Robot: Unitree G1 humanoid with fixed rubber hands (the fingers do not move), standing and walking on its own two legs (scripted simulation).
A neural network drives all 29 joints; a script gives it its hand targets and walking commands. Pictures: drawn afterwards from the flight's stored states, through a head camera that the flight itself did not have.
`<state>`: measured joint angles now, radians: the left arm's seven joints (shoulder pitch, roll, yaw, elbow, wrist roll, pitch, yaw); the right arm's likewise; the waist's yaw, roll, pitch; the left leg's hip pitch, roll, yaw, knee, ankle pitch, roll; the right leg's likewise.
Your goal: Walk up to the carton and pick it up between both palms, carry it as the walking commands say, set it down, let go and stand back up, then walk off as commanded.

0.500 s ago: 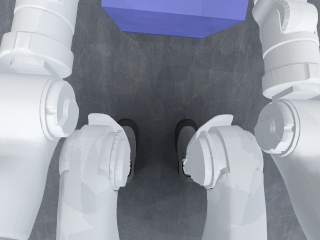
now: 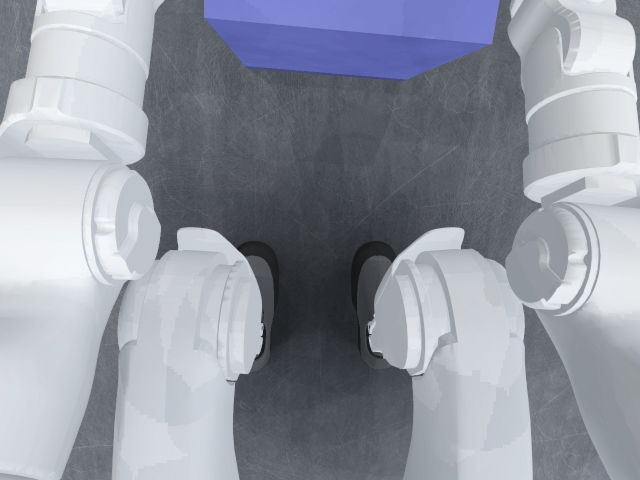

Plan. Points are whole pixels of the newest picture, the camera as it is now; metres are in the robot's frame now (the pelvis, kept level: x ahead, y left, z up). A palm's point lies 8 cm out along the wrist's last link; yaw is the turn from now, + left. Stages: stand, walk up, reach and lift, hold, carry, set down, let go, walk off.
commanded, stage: set down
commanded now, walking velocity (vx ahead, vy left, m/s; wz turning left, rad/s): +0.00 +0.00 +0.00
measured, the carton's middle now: out of the picture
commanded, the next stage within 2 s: none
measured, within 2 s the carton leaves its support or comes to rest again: neither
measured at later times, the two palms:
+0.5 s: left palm out of the picture +0.60 +0.16 -0.15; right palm out of the picture +0.57 -0.18 -0.15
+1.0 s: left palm out of the picture +0.60 +0.18 -0.07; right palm out of the picture +0.57 -0.19 -0.07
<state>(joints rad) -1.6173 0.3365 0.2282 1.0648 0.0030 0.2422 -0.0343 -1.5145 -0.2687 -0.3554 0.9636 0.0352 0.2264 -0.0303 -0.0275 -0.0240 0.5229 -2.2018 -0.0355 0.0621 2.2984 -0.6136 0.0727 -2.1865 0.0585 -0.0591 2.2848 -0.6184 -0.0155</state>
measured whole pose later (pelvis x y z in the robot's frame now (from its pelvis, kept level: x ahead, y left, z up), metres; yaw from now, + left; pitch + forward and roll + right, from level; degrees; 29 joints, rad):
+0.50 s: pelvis +0.01 -0.01 +0.01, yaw +0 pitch +31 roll -1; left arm -1.68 0.46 0.06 1.24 -0.16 0.12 0.07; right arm -1.59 -0.29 -0.18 1.13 0.17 0.11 -0.15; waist -0.05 -0.03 0.52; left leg -2.19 -0.04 0.04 2.28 -0.64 0.05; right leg -2.18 0.06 -0.07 2.27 -0.63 -0.03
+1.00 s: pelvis +0.00 +0.00 +0.06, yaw +0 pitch +30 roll -1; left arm -1.66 0.52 0.05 1.08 -0.20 0.23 0.07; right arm -1.54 -0.34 -0.15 0.90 0.22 0.23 -0.17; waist -0.06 -0.02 0.52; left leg -2.04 -0.04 0.05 2.12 -0.61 0.06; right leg -2.04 0.08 -0.04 2.10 -0.60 -0.01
